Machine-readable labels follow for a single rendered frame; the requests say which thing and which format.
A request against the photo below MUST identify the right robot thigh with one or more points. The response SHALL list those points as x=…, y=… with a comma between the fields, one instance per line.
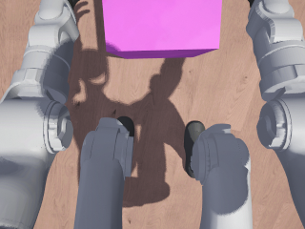
x=226, y=184

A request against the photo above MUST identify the right robot shin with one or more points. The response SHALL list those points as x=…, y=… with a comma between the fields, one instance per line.
x=223, y=128

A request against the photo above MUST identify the robot right upper arm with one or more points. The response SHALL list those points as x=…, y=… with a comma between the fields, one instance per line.
x=281, y=127

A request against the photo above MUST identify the robot left forearm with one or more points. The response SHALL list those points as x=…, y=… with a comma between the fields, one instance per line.
x=47, y=58

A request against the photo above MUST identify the robot right forearm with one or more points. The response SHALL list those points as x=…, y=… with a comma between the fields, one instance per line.
x=279, y=48

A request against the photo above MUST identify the robot left upper arm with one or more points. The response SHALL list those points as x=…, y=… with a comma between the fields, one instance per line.
x=32, y=132

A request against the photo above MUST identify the left robot hand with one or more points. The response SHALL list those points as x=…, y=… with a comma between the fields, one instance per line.
x=73, y=2

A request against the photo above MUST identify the carton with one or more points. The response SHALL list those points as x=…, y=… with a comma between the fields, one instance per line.
x=144, y=29

